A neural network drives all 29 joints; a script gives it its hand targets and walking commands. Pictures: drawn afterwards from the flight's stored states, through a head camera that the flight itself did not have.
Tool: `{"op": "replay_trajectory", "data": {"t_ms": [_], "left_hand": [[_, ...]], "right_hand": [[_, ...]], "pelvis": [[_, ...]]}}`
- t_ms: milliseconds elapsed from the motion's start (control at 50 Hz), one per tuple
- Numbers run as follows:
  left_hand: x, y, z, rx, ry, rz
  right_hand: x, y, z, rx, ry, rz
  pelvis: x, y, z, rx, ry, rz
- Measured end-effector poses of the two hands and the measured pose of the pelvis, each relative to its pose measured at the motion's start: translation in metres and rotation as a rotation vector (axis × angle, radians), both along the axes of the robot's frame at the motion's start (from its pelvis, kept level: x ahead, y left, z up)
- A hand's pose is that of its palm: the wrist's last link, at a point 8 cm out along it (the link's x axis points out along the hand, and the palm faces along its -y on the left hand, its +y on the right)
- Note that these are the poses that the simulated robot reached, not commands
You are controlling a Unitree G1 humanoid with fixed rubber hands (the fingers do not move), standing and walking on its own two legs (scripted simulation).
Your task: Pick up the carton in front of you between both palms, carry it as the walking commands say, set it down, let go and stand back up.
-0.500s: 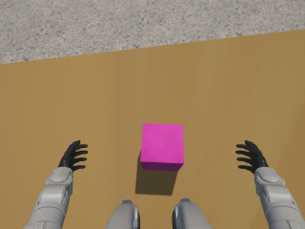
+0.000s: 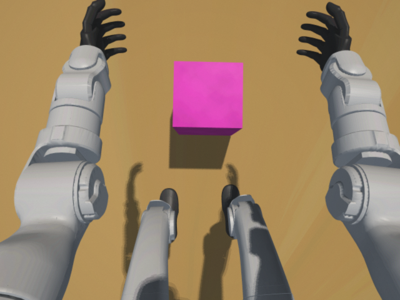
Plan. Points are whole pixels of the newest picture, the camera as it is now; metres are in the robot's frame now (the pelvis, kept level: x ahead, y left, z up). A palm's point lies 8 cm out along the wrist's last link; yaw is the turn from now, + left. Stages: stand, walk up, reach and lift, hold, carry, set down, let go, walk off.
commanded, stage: reach and lift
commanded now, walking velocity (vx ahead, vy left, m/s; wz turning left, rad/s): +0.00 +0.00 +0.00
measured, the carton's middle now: (206, 103) +0.54 -0.04 -0.53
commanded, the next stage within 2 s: none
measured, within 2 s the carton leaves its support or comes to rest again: leaves its support in 1.88 s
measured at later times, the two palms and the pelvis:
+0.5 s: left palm (132, 79) +0.55 +0.15 -0.27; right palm (287, 83) +0.52 -0.23 -0.27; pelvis +0.02 +0.00 -0.12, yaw +0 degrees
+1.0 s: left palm (148, 98) +0.55 +0.15 -0.45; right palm (263, 100) +0.52 -0.22 -0.45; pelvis -0.02 +0.00 -0.27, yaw +0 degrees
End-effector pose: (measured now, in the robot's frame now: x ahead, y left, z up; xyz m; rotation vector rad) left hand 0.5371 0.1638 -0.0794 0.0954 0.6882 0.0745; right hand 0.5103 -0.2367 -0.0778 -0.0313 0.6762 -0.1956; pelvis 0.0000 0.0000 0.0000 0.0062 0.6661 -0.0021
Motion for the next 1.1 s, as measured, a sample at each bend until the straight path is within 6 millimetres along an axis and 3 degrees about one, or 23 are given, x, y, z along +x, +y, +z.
{"op": "replay_trajectory", "data": {"t_ms": [120, 280, 400, 560, 720, 960, 1100], "left_hand": [[0.028, -0.011, -0.022, -0.009, -0.042, -0.006], [0.028, -0.013, -0.073, -0.014, -0.023, 0.005], [0.019, -0.013, -0.136, -0.013, 0.003, 0.01], [0.013, -0.01, -0.227, -0.004, -0.003, 0.004], [0.013, -0.011, -0.289, -0.009, -0.01, 0.004], [0.01, -0.016, -0.365, -0.023, 0.046, -0.001], [0.01, -0.016, -0.386, -0.018, 0.038, -0.009]], "right_hand": [[0.026, 0.007, -0.022, -0.001, -0.037, 0.001], [0.026, 0.008, -0.072, 0.003, -0.018, -0.014], [0.016, 0.008, -0.133, 0.002, 0.015, -0.028], [0.008, 0.004, -0.225, -0.01, 0.015, -0.038], [0.008, 0.006, -0.289, -0.002, 0.006, -0.037], [0.01, 0.016, -0.366, 0.004, 0.07, -0.019], [0.014, 0.02, -0.385, 0.005, 0.064, -0.01]], "pelvis": [[0.01, 0.0, -0.005, 0.002, 0.09, -0.001], [0.031, -0.001, -0.021, 0.002, 0.208, -0.003], [0.033, 0.0, -0.065, 0.002, 0.274, -0.006], [0.014, 0.004, -0.147, 0.002, 0.252, -0.007], [-0.01, 0.007, -0.215, 0.001, 0.151, -0.01], [-0.023, 0.004, -0.267, 0.001, 0.031, -0.001], [-0.016, 0.001, -0.28, 0.001, -0.007, -0.004]]}}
